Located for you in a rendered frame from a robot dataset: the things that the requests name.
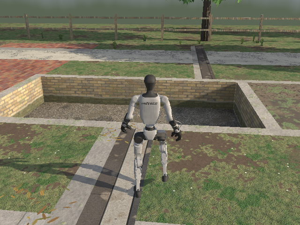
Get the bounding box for robot right upper arm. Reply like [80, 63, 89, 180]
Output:
[160, 95, 173, 121]

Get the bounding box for robot left hand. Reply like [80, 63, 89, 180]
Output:
[121, 125, 132, 133]

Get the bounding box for robot left forearm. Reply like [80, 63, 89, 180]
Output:
[122, 113, 130, 127]

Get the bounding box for robot foot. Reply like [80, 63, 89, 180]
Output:
[162, 174, 169, 182]
[134, 185, 141, 198]

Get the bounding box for robot left upper arm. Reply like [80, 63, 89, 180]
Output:
[126, 95, 140, 120]

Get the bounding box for robot right forearm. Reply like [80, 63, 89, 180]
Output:
[169, 114, 180, 133]

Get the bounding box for robot left foot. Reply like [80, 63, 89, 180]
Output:
[134, 185, 141, 198]

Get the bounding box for robot right hand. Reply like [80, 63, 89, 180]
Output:
[171, 130, 182, 141]

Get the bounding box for robot right foot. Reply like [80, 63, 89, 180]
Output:
[162, 174, 169, 182]

